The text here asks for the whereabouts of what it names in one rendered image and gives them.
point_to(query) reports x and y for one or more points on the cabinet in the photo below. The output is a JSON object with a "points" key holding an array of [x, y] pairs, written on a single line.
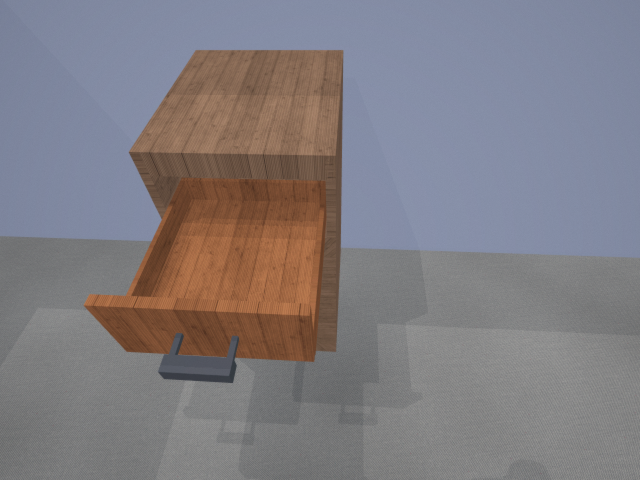
{"points": [[254, 114]]}

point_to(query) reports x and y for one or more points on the handle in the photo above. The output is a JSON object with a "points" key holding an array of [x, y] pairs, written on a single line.
{"points": [[198, 368]]}

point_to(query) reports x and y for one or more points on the drawer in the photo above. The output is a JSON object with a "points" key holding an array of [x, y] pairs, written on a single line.
{"points": [[231, 257]]}

